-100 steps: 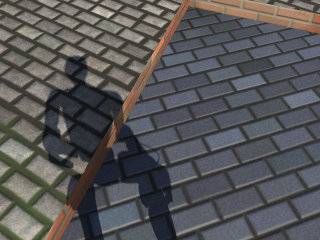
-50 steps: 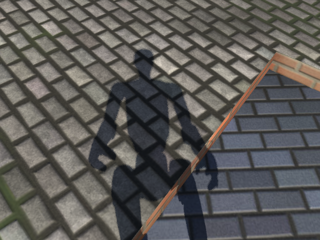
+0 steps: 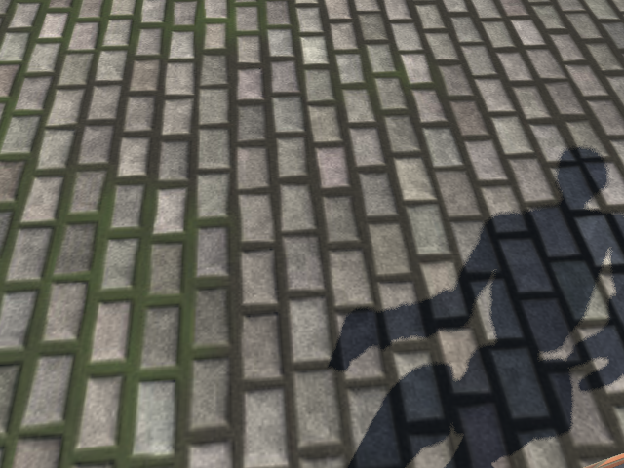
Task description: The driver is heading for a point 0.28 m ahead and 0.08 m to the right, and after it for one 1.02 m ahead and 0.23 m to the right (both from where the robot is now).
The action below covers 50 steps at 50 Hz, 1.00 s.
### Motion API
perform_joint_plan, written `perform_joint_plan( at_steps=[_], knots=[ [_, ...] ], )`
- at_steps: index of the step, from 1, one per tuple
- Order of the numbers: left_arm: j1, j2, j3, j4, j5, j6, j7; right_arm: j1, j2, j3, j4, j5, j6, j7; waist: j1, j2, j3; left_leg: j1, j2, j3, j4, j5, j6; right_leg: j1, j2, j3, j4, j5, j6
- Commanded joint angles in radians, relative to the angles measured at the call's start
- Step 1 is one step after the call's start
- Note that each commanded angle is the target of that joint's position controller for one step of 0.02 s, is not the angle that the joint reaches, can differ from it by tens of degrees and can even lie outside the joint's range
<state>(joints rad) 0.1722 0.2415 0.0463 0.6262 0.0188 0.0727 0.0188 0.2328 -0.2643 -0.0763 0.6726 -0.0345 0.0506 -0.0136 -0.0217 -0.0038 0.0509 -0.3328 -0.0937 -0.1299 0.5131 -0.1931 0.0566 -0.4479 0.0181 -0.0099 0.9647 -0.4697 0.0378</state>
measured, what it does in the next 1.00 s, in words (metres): walks ahead: right foot, then left foot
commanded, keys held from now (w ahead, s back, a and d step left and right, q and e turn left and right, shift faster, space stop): no key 0.26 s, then w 0.54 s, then no key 0.20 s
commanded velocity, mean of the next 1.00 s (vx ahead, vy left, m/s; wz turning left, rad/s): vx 0.23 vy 0.00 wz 0.10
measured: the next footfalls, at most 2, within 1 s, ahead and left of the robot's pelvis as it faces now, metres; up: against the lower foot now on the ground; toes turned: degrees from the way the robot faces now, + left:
right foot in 0.12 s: +0.02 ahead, -0.11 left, +0.00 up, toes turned +2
left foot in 0.50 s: -0.05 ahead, +0.05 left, +0.00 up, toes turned +3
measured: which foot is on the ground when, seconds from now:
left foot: down 0.00-0.12, up 0.14-0.48, down 0.50-0.86, up 0.88-1.00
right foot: up 0.00-0.10, down 0.12-0.50, up 0.52-0.84, down 0.86-1.00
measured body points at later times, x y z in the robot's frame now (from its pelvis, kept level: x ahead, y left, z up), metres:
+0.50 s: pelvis -0.03 -0.03 +0.00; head -0.02 -0.04 +0.45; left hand +0.05 +0.22 -0.12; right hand +0.09 -0.28 -0.12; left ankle -0.09 +0.05 -0.74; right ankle -0.02 -0.11 -0.74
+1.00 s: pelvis +0.10 -0.08 +0.00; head +0.11 -0.09 +0.45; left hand +0.12 +0.18 -0.13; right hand +0.19 -0.31 -0.15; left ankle +0.00 +0.04 -0.57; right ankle +0.13 -0.15 -0.74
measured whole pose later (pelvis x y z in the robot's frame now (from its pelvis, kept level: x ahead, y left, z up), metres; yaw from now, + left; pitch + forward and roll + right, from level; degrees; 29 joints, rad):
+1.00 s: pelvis +0.10 -0.08 +0.00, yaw +5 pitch +0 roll +0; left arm 0.34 0.19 0.04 0.86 0.03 -0.03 0.01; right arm 0.26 -0.20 -0.05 0.86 -0.04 -0.02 -0.01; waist 0.01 0.04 0.03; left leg -0.51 -0.04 -0.02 1.52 -0.39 0.05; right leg -0.27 0.03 -0.10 0.50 -0.22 -0.07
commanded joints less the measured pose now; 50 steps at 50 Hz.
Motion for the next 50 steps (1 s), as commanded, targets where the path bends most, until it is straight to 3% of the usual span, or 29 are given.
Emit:
perform_joint_plan(
  at_steps=[1,3,5,6,7,8,9,10,13,16,19,21,24,25,26,27,28,31,35,39,40,42,43,44,45,46,47,48,50],
  knots=[
    [0.030,0.052,0.015,-0.066,-0.010,-0.010,0.010,0.008,-0.128,-0.036,-0.053,-0.006,-0.006,0.002,-0.008,0.170,-0.139,0.126,0.249,-0.281,-0.123,0.307,0.144,0.072,0.017,-0.018,-0.135,-0.021,-0.023],
    [0.055,0.054,0.018,-0.059,-0.017,-0.014,0.016,-0.003,-0.121,-0.034,-0.045,-0.004,-0.004,0.002,-0.001,0.168,-0.135,0.108,0.243,-0.306,-0.122,0.288,0.127,0.144,0.024,-0.021,-0.254,-0.001,-0.037],
    [0.120,0.026,0.014,-0.029,-0.011,-0.026,0.025,-0.036,-0.104,-0.028,-0.042,0.016,-0.003,-0.004,0.046,0.127,-0.127,0.047,0.200,-0.295,-0.093,0.195,0.079,0.293,0.026,-0.040,-0.535,0.176,-0.057],
    [0.094,0.049,0.017,-0.029,0.003,-0.036,0.033,-0.011,-0.074,-0.023,-0.036,0.018,-0.007,-0.007,0.022,0.046,-0.103,-0.019,0.149,-0.257,-0.032,0.019,0.029,0.339,-0.037,0.034,-0.618,0.204,-0.067],
    [0.070,0.089,0.014,-0.056,0.018,-0.047,0.034,0.062,-0.005,-0.010,-0.030,0.013,-0.011,-0.007,-0.011,-0.168,-0.135,-0.102,0.035,-0.120,0.177,-0.256,-0.030,0.386,-0.269,0.292,-0.704,0.239,-0.107],
    [0.030,0.150,0.025,-0.074,0.021,-0.053,0.021,0.021,-0.082,-0.031,-0.043,0.005,-0.004,-0.013,0.027,-0.245,-0.067,-0.088,-0.063,0.019,0.386,-0.400,-0.064,0.135,-0.424,0.426,-0.750,0.407,-0.254],
    [-0.005,0.104,0.017,-0.072,0.016,-0.060,0.016,0.032,-0.089,-0.039,-0.030,-0.008,0.000,-0.013,-0.011,-0.149,-0.025,-0.029,-0.027,-0.020,0.564,-0.372,-0.071,0.048,-0.396,0.412,-0.747,0.452,-0.304],
    [-0.047,0.066,0.006,-0.060,0.014,-0.064,0.015,0.053,-0.080,-0.039,-0.006,-0.002,0.005,-0.008,-0.044,-0.085,0.012,-0.030,-0.024,-0.020,0.626,-0.319,-0.071,0.021,-0.322,0.294,-0.716,0.432,-0.283],
    [-0.036,0.061,0.006,-0.041,0.012,-0.073,0.025,0.051,-0.063,-0.034,0.026,0.010,0.003,0.007,-0.021,-0.096,-0.012,-0.104,-0.027,-0.014,0.595,-0.233,-0.096,0.197,-0.208,0.156,-0.658,0.529,-0.230],
    [0.060,0.036,0.002,0.002,0.007,-0.083,0.021,-0.021,-0.019,-0.007,0.018,0.010,0.005,0.015,0.048,-0.148,-0.060,-0.111,0.009,0.044,0.354,-0.229,-0.113,0.377,-0.194,0.197,-0.717,0.195,-0.210],
    [0.116,0.083,0.025,0.038,0.010,-0.074,0.013,-0.071,-0.017,0.006,0.012,0.009,-0.006,0.010,0.079,-0.162,-0.035,-0.031,0.019,0.136,0.147,-0.314,-0.084,0.403,-0.204,0.241,-0.742,0.130,-0.228],
    [0.144,0.107,0.041,0.063,0.009,-0.066,0.008,-0.043,-0.012,0.011,0.030,0.010,-0.024,0.005,0.072,-0.145,-0.023,0.032,0.013,0.161,0.022,-0.324,-0.044,0.389,-0.211,0.254,-0.737,0.133,-0.243],
    [0.085,0.086,0.046,0.073,-0.020,-0.065,0.007,0.085,0.003,0.014,0.094,0.003,-0.058,-0.001,-0.013,-0.094,-0.023,0.326,0.038,0.151,-0.239,-0.073,0.040,0.198,-0.164,0.208,-0.696,0.135,-0.195],
    [0.030,0.042,0.036,0.051,-0.018,-0.076,0.002,0.138,-0.026,0.010,0.111,-0.006,-0.072,-0.006,-0.044,-0.033,-0.045,0.463,0.129,0.041,-0.250,-0.111,0.073,0.060,-0.132,0.162,-0.604,0.124,-0.164],
    [-0.039,-0.019,0.017,0.011,-0.017,-0.092,-0.009,0.202,-0.102,-0.005,0.124,-0.009,-0.080,-0.011,-0.071,0.144,-0.044,0.527,0.280,-0.198,-0.297,-0.307,0.134,-0.124,-0.015,0.012,-0.422,0.070,-0.118],
    [-0.073,0.020,0.020,-0.005,0.010,-0.098,-0.015,0.197,-0.133,-0.018,0.134,0.000,-0.082,-0.006,-0.077,0.208,0.074,0.404,0.417,-0.351,-0.368,-0.373,0.203,-0.206,0.009,-0.061,-0.317,0.033,-0.109],
    [-0.091,0.054,0.034,-0.006,0.018,-0.100,-0.022,0.174,-0.104,-0.010,0.128,-0.007,-0.092,-0.007,-0.074,0.167,0.126,0.376,0.439,-0.374,-0.403,-0.358,0.232,-0.252,-0.026,-0.025,-0.184,0.012,-0.106],
    [-0.016,0.083,0.050,0.036,0.019,-0.097,-0.043,0.132,-0.080,0.000,0.136,-0.001,-0.112,-0.007,-0.014,0.091,0.109,0.400,0.358,-0.224,-0.420,-0.205,0.200,-0.303,-0.056,-0.002,-0.024,0.090,-0.084],
    [-0.017,0.023,0.029,0.050,0.025,-0.091,-0.052,0.134,-0.065,0.003,0.164,0.003,-0.128,0.004,0.005,0.117,0.034,0.330,0.284,-0.042,-0.345,0.176,0.165,-0.196,-0.053,-0.059,0.014,0.153,-0.064],
    [-0.033,0.006,0.019,0.036,0.019,-0.082,-0.040,0.130,-0.078,0.003,0.173,0.010,-0.125,-0.001,0.018,0.118,0.053,0.181,0.280,0.024,-0.286,0.477,0.143,0.046,-0.024,-0.106,-0.181,0.179,-0.095],
    [0.022,0.023,0.030,0.047,0.017,-0.079,-0.028,0.130,-0.103,-0.003,0.177,0.011,-0.128,-0.001,0.042,0.132,0.013,0.211,0.289,0.023,-0.210,0.675,0.139,0.108,0.007,-0.124,-0.214,0.163,-0.109],
    [0.279,0.035,0.045,0.136,0.013,-0.102,-0.008,0.063,-0.113,-0.008,0.177,0.035,-0.123,0.001,0.178,0.073,-0.104,0.209,0.218,0.092,0.126,0.901,0.098,0.360,0.043,-0.132,-0.464,0.382,-0.131],
    [0.390,0.083,0.057,0.183,0.023,-0.118,0.000,0.029,-0.080,0.002,0.164,0.049,-0.130,0.006,0.219,0.024,-0.145,0.056,0.139,0.103,0.361,0.616,0.054,0.548,-0.016,-0.074,-0.563,0.483,-0.131],
    [0.420,0.177,0.061,0.179,0.039,-0.135,0.003,0.049,0.077,0.042,0.132,0.044,-0.133,0.005,0.167,-0.225,-0.166,-0.177,0.001,0.135,0.753,-0.280,-0.007,0.634,-0.351,0.310,-0.594,0.927,-0.178],
    [0.432,0.259,0.079,0.201,0.015,-0.123,0.000,0.276,0.070,0.029,0.185,0.051,-0.110,-0.010,0.077,-0.202,-0.271,-0.183,-0.039,-0.028,0.949,-0.274,-0.011,0.578,-0.465,0.529,-0.637,0.969,-0.316],
    [0.298,0.187,0.067,0.181,-0.003,-0.109,-0.001,0.241,0.021,0.024,0.195,0.025,-0.095,-0.011,0.041,-0.113,-0.155,-0.247,0.020,0.020,1.039,-0.229,-0.018,0.437,-0.441,0.494,-0.709,0.530,-0.361],
    [0.197,0.083,0.033,0.167,-0.003,-0.106,-0.007,0.124,-0.007,0.017,0.166,-0.004,-0.091,-0.003,0.035,-0.038,-0.004,-0.343,0.062,0.078,1.082,-0.211,-0.017,0.327,-0.378,0.408,-0.746,0.283,-0.343],
    [0.172,0.038,0.014,0.178,0.008,-0.108,-0.011,0.084,0.006,0.016,0.149,-0.012,-0.086,0.004,0.018,-0.022,0.025,-0.387,0.075,0.104,1.131,-0.208,-0.011,0.285,-0.328,0.344,-0.754,0.224,-0.302],
    [0.215,0.003,-0.005,0.230,0.007,-0.124,-0.008,0.097,0.055,0.028,0.145,-0.013,-0.058,0.019,-0.004,-0.045,0.018,-0.388,0.093,0.136,1.195,-0.179,-0.004,0.199,-0.270,0.211,-0.732,0.374,-0.265]
  ],
)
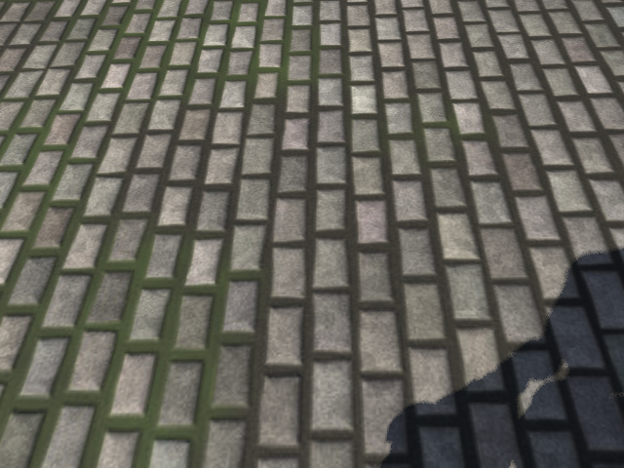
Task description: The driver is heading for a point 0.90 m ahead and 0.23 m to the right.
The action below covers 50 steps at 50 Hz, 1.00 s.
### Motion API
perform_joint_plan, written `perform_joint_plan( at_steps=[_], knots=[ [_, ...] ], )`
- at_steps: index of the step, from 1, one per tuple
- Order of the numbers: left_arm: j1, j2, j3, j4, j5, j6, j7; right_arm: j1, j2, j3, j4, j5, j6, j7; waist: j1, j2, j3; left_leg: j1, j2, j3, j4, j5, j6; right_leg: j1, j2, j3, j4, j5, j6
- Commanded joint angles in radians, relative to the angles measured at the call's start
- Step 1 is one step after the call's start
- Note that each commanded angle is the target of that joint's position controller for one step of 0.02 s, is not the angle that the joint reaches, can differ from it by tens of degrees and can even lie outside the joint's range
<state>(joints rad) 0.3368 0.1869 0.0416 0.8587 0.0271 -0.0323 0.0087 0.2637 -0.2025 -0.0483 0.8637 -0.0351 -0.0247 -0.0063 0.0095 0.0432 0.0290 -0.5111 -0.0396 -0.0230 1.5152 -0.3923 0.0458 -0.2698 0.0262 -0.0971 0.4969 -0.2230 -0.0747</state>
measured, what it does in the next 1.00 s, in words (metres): climbs: left foot 0.14 m higher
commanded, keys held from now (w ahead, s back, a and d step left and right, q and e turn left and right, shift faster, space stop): no key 0.52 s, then e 0.48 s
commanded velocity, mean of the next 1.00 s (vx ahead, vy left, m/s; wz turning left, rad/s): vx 0.05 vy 0.00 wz -0.16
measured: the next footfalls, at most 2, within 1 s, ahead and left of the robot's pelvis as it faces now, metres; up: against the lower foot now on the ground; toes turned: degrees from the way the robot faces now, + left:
left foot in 0.40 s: +0.24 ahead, +0.13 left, +0.14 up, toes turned +6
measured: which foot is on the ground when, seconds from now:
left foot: up 0.00-0.38, down 0.40-1.00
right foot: down 0.00-0.44, up 0.46-1.00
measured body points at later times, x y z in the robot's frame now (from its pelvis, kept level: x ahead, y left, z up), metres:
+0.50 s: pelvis +0.12 +0.05 +0.04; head +0.14 +0.05 +0.49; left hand +0.10 +0.28 -0.11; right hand +0.31 -0.13 -0.06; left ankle +0.20 +0.13 -0.60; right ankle +0.02 -0.07 -0.64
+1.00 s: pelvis +0.14 +0.03 +0.13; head +0.17 +0.03 +0.57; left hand +0.35 +0.25 +0.02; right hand +0.18 -0.23 +0.01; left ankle +0.20 +0.13 -0.60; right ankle +0.10 -0.10 -0.48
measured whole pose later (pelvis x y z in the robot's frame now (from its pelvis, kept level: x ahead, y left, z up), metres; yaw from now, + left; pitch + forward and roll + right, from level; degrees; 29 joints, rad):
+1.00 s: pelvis +0.14 +0.03 +0.13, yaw -14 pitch +0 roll +0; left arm 0.17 0.24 0.10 0.62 0.05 0.13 0.03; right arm 0.26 -0.16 -0.05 0.70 -0.04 -0.01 -0.09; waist -0.02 -0.02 0.06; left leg -0.36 0.16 0.31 0.67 -0.29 0.03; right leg -0.68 -0.01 0.04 1.41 -0.20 0.07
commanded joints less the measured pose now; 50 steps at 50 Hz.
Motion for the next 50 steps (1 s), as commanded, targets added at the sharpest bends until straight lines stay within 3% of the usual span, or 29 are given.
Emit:
perform_joint_plan(
  at_steps=[1,2,4,7,10,11,12,14,15,16,17,19,20,21,22,23,24,25,26,27,29,30,32,35,37,39,45,49,50],
  knots=[
    [0.082,0.061,-0.002,0.025,0.003,-0.029,0.000,0.057,0.018,0.007,-0.053,-0.005,0.026,0.013,-0.036,-0.086,0.031,-0.243,0.031,0.041,0.238,0.031,0.010,0.013,-0.268,0.267,-0.244,0.207,-0.151],
    [0.137,0.070,-0.001,0.056,0.006,-0.040,-0.004,0.018,0.057,0.019,-0.070,0.008,0.035,-0.004,-0.007,-0.134,0.015,-0.328,-0.009,0.078,0.443,-0.024,0.017,0.041,-0.290,0.268,-0.236,0.338,-0.185],
    [0.183,0.079,-0.004,0.097,-0.001,-0.049,-0.005,-0.073,0.068,0.032,-0.134,0.009,0.043,-0.027,-0.006,-0.114,0.020,-0.509,0.007,0.037,0.525,-0.048,0.030,0.084,-0.304,0.257,-0.235,0.268,-0.180],
    [0.220,0.062,-0.017,0.130,-0.002,-0.051,-0.001,-0.193,0.077,0.048,-0.216,-0.001,0.050,-0.040,0.009,-0.123,0.024,-0.735,0.016,0.022,0.655,-0.084,0.035,0.163,-0.314,0.275,-0.247,0.147,-0.173],
    [0.203,0.062,-0.024,0.144,-0.008,-0.056,0.013,-0.277,0.079,0.062,-0.285,-0.001,0.055,-0.039,-0.004,-0.078,0.034,-0.776,0.049,0.049,0.547,-0.071,0.013,0.146,-0.292,0.250,-0.285,0.100,-0.158],
    [0.213,0.043,-0.028,0.161,-0.011,-0.043,0.025,-0.313,0.106,0.077,-0.326,-0.010,0.060,-0.033,-0.015,-0.079,0.020,-0.743,0.075,0.076,0.462,-0.042,0.007,0.130,-0.250,0.222,-0.277,0.165,-0.143],
    [0.209,0.045,-0.029,0.160,-0.009,-0.035,0.039,-0.316,0.109,0.082,-0.342,-0.008,0.063,-0.028,-0.016,-0.093,0.004,-0.716,0.085,0.092,0.381,-0.027,-0.006,0.140,-0.233,0.209,-0.286,0.224,-0.148],
    [0.202,0.071,-0.019,0.155,-0.003,-0.026,0.072,-0.301,0.127,0.089,-0.368,-0.009,0.067,-0.023,-0.029,-0.114,-0.047,-0.660,0.130,0.038,0.251,-0.017,-0.013,0.231,-0.274,0.235,-0.292,0.419,-0.152],
    [0.185,0.106,-0.007,0.133,-0.009,-0.012,0.072,-0.277,0.131,0.102,-0.355,0.009,0.073,-0.020,-0.024,-0.091,-0.085,-0.539,0.128,0.108,0.016,-0.083,-0.011,0.246,-0.259,0.179,-0.340,0.462,-0.153],
    [0.210,0.109,0.000,0.127,-0.010,0.003,0.074,-0.334,0.149,0.111,-0.366,0.024,0.075,-0.019,0.020,-0.132,-0.076,-0.432,0.109,0.142,-0.135,-0.155,0.000,0.245,-0.261,0.172,-0.388,0.494,-0.150],
    [0.223,0.109,0.005,0.129,-0.002,0.019,0.074,-0.323,0.152,0.109,-0.355,0.035,0.080,-0.019,0.025,-0.166,-0.074,-0.361,0.091,0.148,-0.228,-0.192,0.008,0.277,-0.266,0.153,-0.383,0.520,-0.143],
    [0.226,0.100,-0.001,0.118,-0.009,0.027,0.039,-0.179,0.123,0.086,-0.273,0.059,0.076,-0.023,0.004,-0.190,-0.132,-0.147,0.012,0.244,-0.292,-0.236,0.058,0.292,-0.263,0.065,-0.239,1.068,-0.134],
    [0.233,0.118,0.004,0.125,-0.019,0.022,0.019,-0.094,0.107,0.079,-0.246,0.057,0.059,-0.025,-0.043,-0.200,-0.166,-0.016,-0.012,0.214,-0.414,-0.070,0.086,0.294,-0.276,0.040,-0.132,1.322,-0.105],
    [0.236,0.131,0.010,0.121,-0.025,0.007,0.001,-0.015,0.068,0.060,-0.229,0.061,0.038,-0.030,-0.086,-0.252,-0.237,0.163,0.029,0.037,-0.483,0.021,0.129,0.191,-0.253,0.020,0.022,1.340,-0.050],
    [0.221,0.111,0.006,0.062,-0.039,0.004,-0.021,0.031,-0.018,0.034,-0.210,0.038,0.041,-0.033,-0.093,-0.040,-0.298,0.279,0.186,-0.291,-0.600,0.048,0.205,-0.005,-0.149,0.010,0.203,0.955,0.010],
    [0.110,0.084,0.008,0.022,-0.029,0.020,-0.032,0.068,-0.050,0.023,-0.203,0.010,0.068,-0.046,-0.154,0.182,-0.334,0.222,0.335,-0.666,-0.999,-0.115,0.307,-0.063,0.007,0.041,0.516,0.069,0.028],
    [0.080,0.020,0.008,-0.004,-0.001,0.035,-0.037,-0.020,-0.120,-0.004,-0.201,0.012,0.070,-0.050,-0.107,0.164,-0.235,0.107,0.392,-0.792,-1.165,-0.134,0.354,-0.169,0.040,0.207,0.891,-0.129,0.042],
    [0.042,0.001,0.008,-0.034,0.017,0.054,-0.023,-0.137,-0.102,-0.001,-0.212,0.021,0.059,-0.053,-0.053,0.075,-0.118,0.003,0.398,-0.721,-1.142,-0.105,0.339,-0.256,0.042,0.245,1.100,-0.131,0.049],
    [0.023,-0.011,0.004,-0.070,0.017,0.076,0.004,-0.176,-0.043,0.016,-0.179,0.026,0.044,-0.059,0.005,0.021,0.035,-0.140,0.356,-0.534,-1.090,-0.097,0.265,-0.291,0.003,0.224,1.062,-0.135,0.043],
    [0.034,0.001,0.009,-0.090,0.020,0.086,0.033,-0.183,-0.002,0.023,-0.143,0.020,0.030,-0.058,0.042,0.008,0.086,-0.171,0.312,-0.398,-1.035,-0.079,0.208,-0.324,0.003,0.199,1.054,-0.128,0.036],
    [0.074,0.032,0.026,-0.083,0.030,0.091,0.056,-0.152,0.020,0.020,-0.114,0.003,0.006,-0.045,0.054,0.019,0.027,-0.074,0.292,-0.277,-0.976,0.121,0.172,-0.382,0.033,0.168,1.164,-0.056,0.017],
    [0.066,0.034,0.029,-0.094,0.022,0.087,0.055,-0.125,0.016,0.018,-0.101,0.000,-0.006,-0.039,0.055,0.020,-0.007,-0.021,0.290,-0.234,-0.972,0.192,0.164,-0.415,0.037,0.176,1.184,-0.028,0.011],
    [0.026,0.030,0.029,-0.118,0.009,0.082,0.052,-0.075,-0.013,0.006,-0.083,-0.001,-0.025,-0.039,0.044,0.016,-0.050,0.081,0.296,-0.176,-0.989,0.240,0.151,-0.477,0.045,0.183,1.189,0.017,0.018],
    [-0.051,0.057,0.040,-0.157,0.012,0.102,0.048,-0.043,-0.041,-0.005,-0.092,0.010,-0.038,-0.051,0.024,0.020,-0.071,0.171,0.318,-0.116,-1.050,0.220,0.141,-0.524,0.036,0.174,1.155,0.060,0.056],
    [-0.094,0.060,0.042,-0.195,0.022,0.115,0.043,-0.031,-0.027,-0.006,-0.102,0.011,-0.025,-0.063,0.021,0.041,-0.061,0.224,0.327,-0.072,-1.082,0.242,0.127,-0.536,0.002,0.184,1.034,0.076,0.098],
    [-0.123,0.070,0.048,-0.216,0.022,0.129,0.041,-0.012,-0.040,-0.011,-0.126,0.010,-0.016,-0.074,0.000,0.049,-0.074,0.266,0.355,-0.051,-1.096,0.272,0.155,-0.531,-0.003,0.167,1.001,0.071,0.127],
    [-0.196,0.098,0.067,-0.293,0.027,0.148,0.025,0.010,-0.086,-0.032,-0.198,0.005,-0.001,-0.086,-0.034,0.063,-0.059,0.345,0.447,-0.049,-1.161,0.073,0.178,-0.563,-0.041,0.164,0.943,0.035,0.145],
    [-0.235,0.103,0.075,-0.340,0.027,0.153,0.013,0.011,-0.100,-0.038,-0.240,-0.009,0.002,-0.085,-0.048,0.073,-0.051,0.371,0.494,-0.021,-1.141,0.047,0.167,-0.566,-0.064,0.164,0.929,0.013,0.143],
    [-0.257,0.103,0.074,-0.346,0.022,0.150,0.013,0.026,-0.121,-0.043,-0.246,-0.009,-0.006,-0.079,-0.064,0.074,-0.051,0.383,0.502,-0.010,-1.128,0.003,0.169,-0.574,-0.060,0.141,0.938,0.011,0.135]
  ],
)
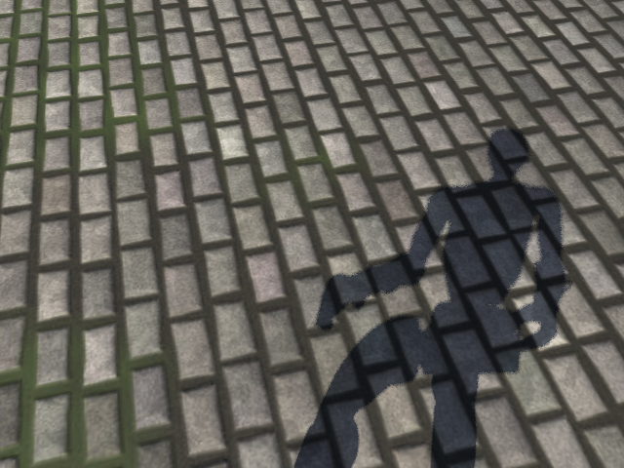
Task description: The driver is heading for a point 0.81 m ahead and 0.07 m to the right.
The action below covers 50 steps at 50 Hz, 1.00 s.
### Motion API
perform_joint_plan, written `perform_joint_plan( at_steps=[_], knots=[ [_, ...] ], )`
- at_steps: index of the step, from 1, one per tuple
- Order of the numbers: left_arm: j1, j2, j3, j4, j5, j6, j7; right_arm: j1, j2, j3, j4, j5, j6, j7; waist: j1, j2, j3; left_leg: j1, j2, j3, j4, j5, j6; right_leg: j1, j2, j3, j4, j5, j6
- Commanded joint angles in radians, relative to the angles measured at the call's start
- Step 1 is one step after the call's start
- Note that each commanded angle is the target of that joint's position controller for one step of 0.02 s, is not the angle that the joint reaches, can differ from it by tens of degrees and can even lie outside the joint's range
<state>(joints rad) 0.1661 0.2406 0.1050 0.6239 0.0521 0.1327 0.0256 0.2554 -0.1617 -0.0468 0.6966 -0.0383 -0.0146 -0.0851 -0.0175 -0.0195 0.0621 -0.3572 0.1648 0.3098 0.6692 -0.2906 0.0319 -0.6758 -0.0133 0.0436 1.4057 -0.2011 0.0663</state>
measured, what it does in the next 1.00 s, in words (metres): walks ahead: right foot 0.14 m lower, then left foot 0.14 m higher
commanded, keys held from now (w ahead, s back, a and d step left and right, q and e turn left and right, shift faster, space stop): e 0.44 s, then no key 0.02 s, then q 0.02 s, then w+q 0.36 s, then q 0.16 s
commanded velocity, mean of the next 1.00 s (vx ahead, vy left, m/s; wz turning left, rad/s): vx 0.13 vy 0.00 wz -0.18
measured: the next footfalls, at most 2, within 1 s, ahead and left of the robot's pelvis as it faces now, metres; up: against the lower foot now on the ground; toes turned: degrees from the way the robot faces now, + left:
right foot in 0.30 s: +0.03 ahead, -0.26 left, -0.14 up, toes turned -14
left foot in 0.92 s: +0.31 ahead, -0.09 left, +0.00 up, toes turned -2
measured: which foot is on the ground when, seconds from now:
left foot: down 0.00-0.26, up 0.28-0.90, down 0.92-1.00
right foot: up 0.00-0.28, down 0.30-0.94, up 0.96-1.00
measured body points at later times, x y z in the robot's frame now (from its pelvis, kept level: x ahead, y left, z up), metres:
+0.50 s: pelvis +0.02 -0.16 -0.13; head +0.03 -0.21 +0.32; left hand +0.14 +0.08 -0.24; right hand +0.15 -0.42 -0.24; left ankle +0.02 -0.06 -0.53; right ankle -0.01 -0.25 -0.86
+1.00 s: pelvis +0.21 -0.14 -0.09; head +0.24 -0.14 +0.36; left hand +0.27 +0.11 -0.22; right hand +0.38 -0.38 -0.17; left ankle +0.27 -0.08 -0.72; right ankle +0.03 -0.26 -0.71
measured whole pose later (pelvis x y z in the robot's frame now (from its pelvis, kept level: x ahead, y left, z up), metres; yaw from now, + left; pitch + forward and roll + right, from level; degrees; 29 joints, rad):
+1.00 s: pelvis +0.21 -0.14 -0.09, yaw -5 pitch +3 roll +1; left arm 0.38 0.21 0.05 0.81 0.02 -0.07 -0.02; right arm 0.12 -0.19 -0.03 0.58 -0.01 0.04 0.00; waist 0.00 -0.01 0.00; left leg -0.73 -0.05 0.13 1.22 -0.55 0.13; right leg -0.32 -0.05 0.02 1.20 -0.21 0.00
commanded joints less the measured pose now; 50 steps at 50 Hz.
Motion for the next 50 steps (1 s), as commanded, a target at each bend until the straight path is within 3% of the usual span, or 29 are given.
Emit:
perform_joint_plan(
  at_steps=[1,5,8,11,12,13,14,15,16,17,18,19,20,21,22,24,28,29,31,33,36,41,44,45,46,47,48,49,50],
  knots=[
    [-0.110,0.050,0.011,-0.129,-0.004,-0.017,-0.006,0.037,-0.166,-0.046,-0.087,-0.010,-0.020,0.003,-0.044,0.143,-0.078,0.235,0.315,-0.345,-0.279,-0.119,0.177,-0.175,-0.031,0.007,0.017,-0.025,-0.011],
    [-0.182,0.070,0.017,-0.185,-0.014,-0.022,-0.011,0.016,-0.204,-0.056,-0.120,-0.029,-0.040,0.011,-0.059,0.155,-0.080,0.188,0.417,-0.344,-0.209,-0.070,0.147,-0.138,-0.064,0.023,-0.006,-0.062,-0.048],
    [-0.175,0.045,0.000,-0.210,-0.032,-0.025,-0.022,-0.040,-0.200,-0.053,-0.146,-0.042,-0.040,0.026,-0.032,0.195,-0.092,0.108,0.361,-0.215,-0.099,-0.088,0.029,0.027,-0.116,0.009,-0.346,-0.017,-0.075],
    [-0.015,0.064,0.014,-0.127,-0.068,-0.046,-0.033,-0.046,-0.184,-0.055,-0.151,-0.002,0.025,0.051,-0.001,0.181,-0.154,0.016,0.270,-0.078,0.122,-0.116,-0.030,0.408,-0.084,-0.126,-0.764,0.297,-0.082],
    [0.108,0.063,0.018,-0.069,-0.069,-0.060,-0.035,-0.070,-0.175,-0.056,-0.155,0.021,0.052,0.055,0.063,0.116,-0.162,-0.034,0.224,-0.037,0.270,-0.121,-0.042,0.569,-0.082,-0.152,-0.951,0.489,-0.084],
    [0.212,0.081,0.022,0.000,-0.049,-0.074,-0.034,-0.091,-0.165,-0.058,-0.141,0.042,0.071,0.052,0.129,-0.041,-0.116,-0.110,0.136,-0.003,0.479,-0.285,-0.044,0.673,-0.074,-0.138,-1.116,0.595,-0.072],
    [0.304,0.115,0.018,0.060,-0.006,-0.094,-0.044,-0.136,-0.164,-0.064,-0.134,0.048,0.086,0.046,0.188,-0.238,0.009,-0.257,0.068,-0.050,0.776,-0.561,-0.025,0.687,-0.057,-0.106,-1.209,0.616,-0.039],
    [0.300,0.162,0.000,0.072,0.005,-0.122,-0.063,-0.060,-0.074,-0.049,-0.114,0.051,0.103,0.045,0.075,-0.308,0.056,-0.483,0.015,-0.133,1.080,-0.618,-0.021,0.686,-0.127,-0.008,-0.957,1.005,0.010],
    [0.367,0.303,0.012,0.034,-0.031,-0.141,-0.080,-0.011,-0.055,-0.045,-0.154,0.057,0.104,0.051,0.039,-0.361,-0.021,-0.591,-0.031,-0.182,1.288,-0.595,-0.076,0.646,-0.279,0.055,-0.788,1.737,0.072],
    [0.338,0.380,0.043,0.004,-0.060,-0.144,-0.076,0.024,-0.019,-0.035,-0.152,0.045,0.088,0.033,0.024,-0.472,-0.150,-0.670,-0.046,-0.211,1.455,-0.472,-0.108,0.723,-0.342,0.138,-0.809,1.839,0.024],
    [0.212,0.397,0.056,-0.062,-0.045,-0.126,-0.031,-0.117,0.025,-0.004,-0.199,0.031,0.070,0.015,0.042,-0.443,-0.230,-0.759,-0.079,-0.238,1.615,-0.318,-0.114,0.686,-0.402,0.311,-0.953,1.184,-0.162],
    [0.074,0.352,0.044,-0.094,-0.038,-0.108,0.004,-0.207,0.013,0.008,-0.233,0.003,0.050,0.021,0.019,-0.414,-0.188,-0.802,-0.078,-0.229,1.686,-0.194,-0.114,0.605,-0.404,0.403,-1.046,0.774,-0.294],
    [0.034,0.272,0.016,-0.090,-0.048,-0.102,0.026,-0.279,-0.045,-0.006,-0.237,-0.006,0.042,0.041,0.017,-0.324,-0.104,-0.838,-0.076,-0.272,1.669,-0.146,-0.098,0.560,-0.373,0.422,-1.076,0.598,-0.358],
    [0.052,0.226,-0.002,-0.066,-0.050,-0.111,0.037,-0.312,-0.073,-0.013,-0.249,-0.004,0.039,0.063,0.009,-0.235,-0.070,-0.835,-0.093,-0.323,1.663,-0.114,-0.079,0.512,-0.367,0.446,-1.046,0.561,-0.379],
    [0.057,0.181,-0.012,-0.044,-0.044,-0.116,0.030,-0.267,-0.098,-0.016,-0.230,-0.008,0.044,0.071,-0.018,-0.104,-0.097,-0.803,-0.110,-0.331,1.564,-0.034,-0.058,0.511,-0.303,0.387,-0.993,0.419,-0.327],
    [0.052,0.141,-0.026,-0.019,-0.039,-0.128,0.030,-0.176,-0.074,-0.003,-0.193,-0.012,0.056,0.078,-0.063,-0.040,-0.148,-0.762,-0.150,-0.343,1.506,0.022,-0.033,0.522,-0.273,0.344,-0.992,0.244,-0.294],
    [0.291,0.084,-0.033,0.112,-0.043,-0.158,0.020,-0.241,0.000,0.029,-0.202,-0.017,0.074,0.069,0.023,-0.028,-0.066,-0.972,-0.181,-0.317,1.535,-0.069,0.006,0.628,-0.258,0.346,-1.108,-0.220,-0.329],
    [0.350,0.074,-0.033,0.134,-0.042,-0.162,0.038,-0.304,0.031,0.042,-0.239,-0.023,0.074,0.072,0.053,-0.053,-0.041,-1.063,-0.173,-0.341,1.565,-0.156,0.022,0.683,-0.289,0.379,-1.138,-0.212,-0.352],
    [0.410,0.075,-0.031,0.174,-0.027,-0.170,0.048,-0.352,0.052,0.053,-0.259,-0.016,0.063,0.079,0.065,0.000,-0.018,-1.145,-0.176,-0.392,1.552,-0.172,0.041,0.737,-0.291,0.346,-1.161,-0.269,-0.343],
    [0.386,0.072,-0.036,0.184,-0.036,-0.180,0.042,-0.386,0.037,0.059,-0.292,0.004,0.053,0.084,0.047,-0.004,0.029,-1.090,-0.155,-0.339,1.341,-0.209,0.045,0.668,-0.264,0.262,-1.271,-0.321,-0.322],
    [0.350,0.086,-0.034,0.184,-0.033,-0.210,0.036,-0.359,0.015,0.041,-0.280,-0.003,0.063,0.087,0.030,-0.009,0.017,-0.960,-0.119,-0.278,1.262,-0.203,0.048,0.658,-0.268,0.166,-1.371,-0.147,-0.325],
    [0.405,0.070,-0.036,0.220,-0.029,-0.211,0.028,-0.405,0.063,0.061,-0.292,0.011,0.070,0.107,0.066,-0.055,0.001,-0.822,-0.067,-0.180,0.929,-0.301,0.125,0.820,-0.276,-0.027,-1.407,0.237,-0.297],
    [0.317,0.111,-0.040,0.195,-0.034,-0.202,0.015,-0.241,0.017,0.042,-0.226,0.024,0.063,0.092,-0.018,-0.128,-0.149,-0.307,-0.223,-0.035,0.654,-0.403,0.159,0.689,-0.258,-0.186,-1.140,1.317,-0.257],
    [0.307,0.154,-0.032,0.192,-0.041,-0.201,0.002,-0.121,-0.027,0.025,-0.198,0.030,0.057,0.087,-0.070,-0.187,-0.244,-0.148,-0.281,-0.066,0.567,-0.355,0.169,0.702,-0.272,-0.180,-0.953,1.566,-0.244],
    [0.262,0.208,-0.017,0.172,-0.059,-0.214,-0.014,0.020,-0.105,-0.002,-0.193,0.022,0.050,0.084,-0.160,-0.232,-0.355,0.067,-0.284,-0.216,0.427,-0.280,0.198,0.632,-0.255,-0.198,-0.703,1.573,-0.202],
    [0.180,0.186,-0.021,0.072,-0.078,-0.233,-0.035,0.090,-0.223,-0.037,-0.200,0.008,0.034,0.082,-0.203,-0.011,-0.399,0.233,-0.081,-0.772,0.083,-0.462,0.281,0.312,-0.136,-0.176,-0.290,1.000,-0.125],
    [0.091,0.132,-0.010,0.005,-0.029,-0.247,-0.065,0.061,-0.343,-0.081,-0.181,0.041,0.048,0.068,-0.155,0.327,-0.438,0.311,0.092,-1.361,-0.365,-0.072,0.314,0.031,0.109,-0.060,0.131,-0.051,-0.071],
    [0.192,0.047,-0.033,0.013,-0.002,-0.247,-0.073,-0.022,-0.306,-0.078,-0.181,0.050,0.039,0.064,-0.051,0.216,-0.418,0.273,0.165,-1.283,-0.318,0.231,0.329,-0.044,0.049,0.104,0.355,-0.048,-0.079],
    [0.156,0.032,-0.045,0.011,-0.018,-0.235,-0.066,-0.050,-0.231,-0.058,-0.153,0.034,0.022,0.069,-0.019,0.084,-0.283,0.115,0.124,-1.120,-0.233,0.249,0.334,-0.061,0.030,0.039,0.417,-0.027,-0.080]
  ],
)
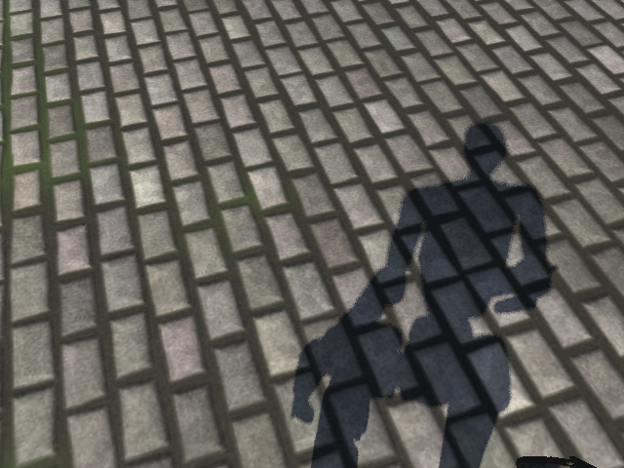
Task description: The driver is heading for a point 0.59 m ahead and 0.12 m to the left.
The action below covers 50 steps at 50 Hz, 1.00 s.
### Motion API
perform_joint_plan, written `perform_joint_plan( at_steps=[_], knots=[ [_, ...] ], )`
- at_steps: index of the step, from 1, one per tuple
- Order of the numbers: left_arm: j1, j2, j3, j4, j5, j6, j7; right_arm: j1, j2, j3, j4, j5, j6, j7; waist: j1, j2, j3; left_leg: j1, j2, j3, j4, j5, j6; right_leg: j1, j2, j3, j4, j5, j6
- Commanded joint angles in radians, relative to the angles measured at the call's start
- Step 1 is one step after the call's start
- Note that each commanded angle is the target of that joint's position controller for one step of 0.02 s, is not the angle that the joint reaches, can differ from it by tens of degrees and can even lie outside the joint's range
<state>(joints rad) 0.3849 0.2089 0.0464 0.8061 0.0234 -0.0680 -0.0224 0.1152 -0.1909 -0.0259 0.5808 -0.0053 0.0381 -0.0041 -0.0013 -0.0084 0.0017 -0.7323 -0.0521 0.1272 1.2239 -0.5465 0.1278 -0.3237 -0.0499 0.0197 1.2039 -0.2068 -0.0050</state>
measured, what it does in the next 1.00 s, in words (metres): climbs, turning left: right foot, then left foot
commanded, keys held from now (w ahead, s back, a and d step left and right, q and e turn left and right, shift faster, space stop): q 0.64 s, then no key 0.36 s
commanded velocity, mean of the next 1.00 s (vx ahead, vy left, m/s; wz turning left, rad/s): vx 0.05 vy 0.00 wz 0.46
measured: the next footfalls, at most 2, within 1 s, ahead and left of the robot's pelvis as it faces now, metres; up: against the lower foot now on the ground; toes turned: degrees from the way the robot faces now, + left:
right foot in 0.54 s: +0.31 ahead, -0.06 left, +0.00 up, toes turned +29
left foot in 0.96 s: +0.21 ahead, +0.13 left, +0.00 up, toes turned +26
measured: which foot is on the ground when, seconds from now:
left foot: down 0.00-0.54, up 0.56-0.94, down 0.96-1.00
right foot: up 0.00-0.52, down 0.54-1.00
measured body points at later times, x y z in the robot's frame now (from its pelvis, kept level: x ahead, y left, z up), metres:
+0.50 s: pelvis +0.18 +0.01 +0.09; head +0.22 +0.04 +0.54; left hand +0.33 +0.28 +0.00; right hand +0.28 -0.25 -0.02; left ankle +0.05 +0.05 -0.63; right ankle +0.32 -0.05 -0.61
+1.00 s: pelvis +0.22 +0.02 +0.10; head +0.22 +0.04 +0.55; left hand +0.18 +0.29 -0.03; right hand +0.46 -0.11 +0.00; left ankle +0.17 +0.11 -0.64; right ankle +0.32 -0.04 -0.63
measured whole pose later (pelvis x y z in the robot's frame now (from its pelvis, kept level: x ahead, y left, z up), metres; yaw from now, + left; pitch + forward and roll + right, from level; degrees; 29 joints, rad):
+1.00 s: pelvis +0.22 +0.02 +0.10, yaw +29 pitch +0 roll -1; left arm 0.30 0.23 0.03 0.71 0.02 0.01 0.02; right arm 0.21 -0.20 -0.01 0.68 -0.04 0.03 0.00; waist 0.02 -0.02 0.00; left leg -0.25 -0.04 -0.03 0.53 -0.27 0.04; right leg -0.35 0.00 -0.07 0.56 -0.30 -0.02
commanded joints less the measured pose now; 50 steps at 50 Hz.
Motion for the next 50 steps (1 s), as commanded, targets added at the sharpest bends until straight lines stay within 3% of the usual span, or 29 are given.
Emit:
perform_joint_plan(
  at_steps=[1,2,3,4,5,7,8,9,11,13,19,23,25,26,27,28,29,30,31,32,33,36,41,43,45,47,48,49,50],
  knots=[
    [-0.090,0.026,0.003,-0.189,0.009,-0.020,0.002,0.078,-0.144,-0.064,0.004,-0.013,-0.046,-0.007,0.009,0.010,-0.050,0.336,0.292,-0.755,-0.719,0.485,0.195,-0.467,0.038,0.036,0.608,-0.046,-0.027],
    [-0.106,0.002,-0.006,-0.193,0.016,-0.004,0.024,0.048,-0.113,-0.057,0.037,-0.020,-0.053,-0.002,0.048,0.011,0.014,0.242,0.216,-0.609,-0.717,0.441,0.145,-0.493,0.030,0.040,0.601,-0.069,-0.046],
    [-0.071,-0.007,-0.012,-0.204,0.018,0.017,0.043,0.058,-0.101,-0.054,0.055,-0.016,-0.068,0.006,0.080,0.052,0.035,0.207,0.210,-0.528,-0.722,0.612,0.129,-0.496,0.028,0.034,0.597,-0.094,-0.047],
    [-0.062,-0.006,-0.018,-0.210,0.030,0.033,0.054,0.087,-0.086,-0.047,0.083,-0.008,-0.080,0.014,0.097,0.042,0.035,0.208,0.191,-0.478,-0.720,0.717,0.109,-0.503,0.024,0.036,0.566,-0.094,-0.045],
    [-0.033,0.021,-0.016,-0.194,0.027,0.048,0.057,0.089,-0.105,-0.049,0.094,-0.008,-0.089,0.020,0.113,0.041,0.041,0.222,0.162,-0.398,-0.739,0.766,0.100,-0.492,0.025,0.016,0.435,-0.115,-0.033],
    [-0.073,0.050,-0.009,-0.171,0.027,0.060,0.047,0.065,-0.113,-0.054,0.084,-0.007,-0.089,0.005,0.090,0.019,-0.013,0.250,0.078,-0.291,-0.778,0.894,0.039,-0.376,0.026,-0.038,0.176,-0.020,-0.009],
    [-0.111,0.074,-0.001,-0.188,0.028,0.056,0.046,0.139,-0.123,-0.053,0.085,-0.004,-0.100,-0.006,0.055,0.048,-0.031,0.350,0.122,-0.326,-0.788,1.181,0.034,-0.403,0.025,-0.035,0.111,0.021,0.006],
    [-0.157,0.065,-0.006,-0.202,0.024,0.055,0.043,0.193,-0.132,-0.059,0.099,0.002,-0.099,-0.015,0.023,0.057,-0.060,0.467,0.140,-0.341,-0.778,1.289,0.018,-0.448,0.026,-0.039,0.042,0.039,0.018],
    [-0.215,0.036,-0.016,-0.198,0.015,0.059,0.038,0.236,-0.152,-0.070,0.094,0.005,-0.083,-0.038,-0.018,0.055,-0.118,0.630,0.135,-0.341,-0.763,1.228,-0.009,-0.491,0.037,-0.037,-0.073,0.095,0.033],
    [-0.283,0.028,-0.021,-0.204,0.016,0.062,0.027,0.286,-0.155,-0.071,0.092,0.008,-0.063,-0.052,-0.051,0.059,-0.126,0.714,0.131,-0.352,-0.757,1.230,-0.028,-0.517,0.055,-0.038,-0.148,0.130,0.039],
    [-0.419,0.051,-0.023,-0.231,0.011,0.072,0.026,0.350,-0.163,-0.076,0.067,-0.010,-0.044,-0.058,-0.091,0.118,-0.058,0.771,0.163,-0.482,-0.741,1.179,0.011,-0.525,0.067,-0.003,-0.305,0.059,0.053],
    [-0.417,0.085,-0.019,-0.237,-0.011,0.058,0.028,0.343,-0.194,-0.087,0.060,-0.018,-0.030,-0.056,-0.081,0.118,-0.035,0.762,0.148,-0.549,-0.685,1.247,0.014,-0.387,0.100,0.014,-0.447,-0.043,0.022],
    [-0.316,0.107,-0.013,-0.220,-0.020,0.052,0.037,0.263,-0.218,-0.092,0.040,-0.012,-0.032,-0.048,-0.019,0.115,-0.049,0.661,0.095,-0.557,-0.640,1.256,-0.041,-0.136,0.133,0.010,-0.622,-0.042,-0.004],
    [-0.243,0.129,-0.003,-0.205,-0.018,0.042,0.046,0.227,-0.223,-0.090,0.032,0.002,-0.041,-0.040,0.025,0.109,-0.067,0.609,0.062,-0.562,-0.577,1.238,-0.074,0.020,0.128,0.016,-0.743,0.072,-0.021],
    [-0.127,0.164,0.008,-0.193,-0.012,0.030,0.062,0.192,-0.201,-0.080,0.007,0.019,-0.056,-0.025,0.082,0.062,-0.153,0.495,0.038,-0.533,-0.414,1.033,-0.100,0.278,-0.008,0.104,-0.793,0.269,-0.067],
    [-0.123,0.253,0.025,-0.215,-0.009,0.032,0.074,0.312,-0.118,-0.064,-0.013,0.056,-0.059,-0.024,0.021,-0.219,-0.309,0.251,-0.121,-0.348,-0.082,0.126,-0.150,0.579,-0.367,0.434,-0.711,0.898,-0.237],
    [-0.111,0.183,0.014,-0.212,-0.035,0.046,0.069,0.346,-0.218,-0.082,0.025,0.000,-0.048,-0.033,0.018,-0.194,-0.398,0.262,-0.132,-0.258,0.077,-0.147,-0.139,0.470,-0.427,0.546,-0.731,1.004,-0.325],
    [-0.154,0.117,-0.004,-0.224,-0.026,0.047,0.067,0.308,-0.223,-0.091,0.047,-0.018,-0.037,-0.032,-0.009,-0.084,-0.276,0.240,-0.091,-0.269,0.127,-0.058,-0.149,0.354,-0.360,0.442,-0.762,0.868,-0.303],
    [-0.208,0.075,-0.016,-0.232,-0.020,0.047,0.070,0.258,-0.208,-0.085,0.047,-0.024,-0.028,-0.023,-0.019,-0.031,-0.184,0.214,-0.064,-0.252,0.114,0.005,-0.156,0.272,-0.293,0.339,-0.797,0.672,-0.260],
    [-0.245,0.067,-0.022,-0.238,-0.015,0.049,0.074,0.232,-0.193,-0.083,0.042,-0.022,-0.013,-0.013,-0.034,-0.047,-0.128,0.212,-0.038,-0.248,0.084,0.042,-0.162,0.208,-0.235,0.260,-0.838,0.513,-0.215],
    [-0.254,0.079,-0.020,-0.237,-0.012,0.047,0.077,0.224,-0.178,-0.080,0.039,-0.022,0.003,-0.002,-0.039,-0.102,-0.089,0.231,-0.033,-0.242,0.064,0.076,-0.172,0.144,-0.186,0.203,-0.871,0.433,-0.197],
    [-0.231,0.100,-0.014,-0.222,0.006,0.032,0.068,0.226,-0.157,-0.072,0.054,-0.014,0.026,0.010,-0.039,-0.127,-0.089,0.273,-0.058,-0.225,0.027,0.106,-0.177,0.085,-0.158,0.129,-0.903,0.373,-0.209],
    [-0.208,0.117,-0.007,-0.210,0.006,0.028,0.058,0.146,-0.121,-0.045,0.041,-0.020,0.034,0.013,-0.023,-0.150,-0.070,0.329,-0.012,-0.184,-0.278,0.092,-0.153,0.052,-0.157,0.120,-0.956,0.033,-0.214],
    [-0.183,0.137,0.003,-0.199,0.011,0.037,0.049,0.122,-0.112,-0.034,0.040,-0.019,0.028,0.012,-0.002,-0.176,-0.059,0.397,-0.006,-0.134,-0.430,0.055,-0.131,0.038,-0.149,0.112,-0.944,-0.009,-0.216],
    [-0.147,0.152,0.011,-0.181,0.007,0.052,0.042,0.139,-0.107,-0.029,0.052,-0.017,0.016,0.007,-0.004,-0.157,-0.057,0.479,-0.010,-0.098,-0.584,0.128,-0.106,0.024,-0.150,0.120,-0.905,-0.003,-0.211],
    [-0.105,0.148,0.012,-0.161,-0.004,0.066,0.043,0.176,-0.105,-0.021,0.068,-0.022,-0.011,0.006,-0.029,-0.101,-0.030,0.629,0.001,-0.123,-0.834,0.314,-0.068,-0.079,-0.125,0.100,-0.850,-0.027,-0.136],
    [-0.086,0.106,0.004,-0.168,-0.002,0.066,0.039,0.167,-0.141,-0.020,0.053,-0.040,-0.028,0.001,-0.016,0.027,-0.031,0.675,0.143,-0.316,-0.936,0.281,-0.043,-0.144,-0.080,0.049,-0.743,-0.089,-0.074],
    [-0.091,0.027,-0.020,-0.207,-0.015,0.064,0.041,0.100,-0.216,-0.030,0.016,-0.035,-0.037,-0.009,0.016,0.248,-0.026,0.585,0.362,-0.565,-1.003,0.333,0.030,-0.190,0.055,-0.071,-0.643,-0.242,-0.009],
    [-0.146,0.078,-0.008,-0.193,-0.007,0.076,0.047,0.098,-0.165,-0.023,0.025,-0.037,-0.043,-0.018,-0.035,0.205,0.006,0.414,0.374,-0.540,-1.010,0.341,0.094,-0.058,0.034,-0.009,-0.535,-0.279,-0.007]
  ],
)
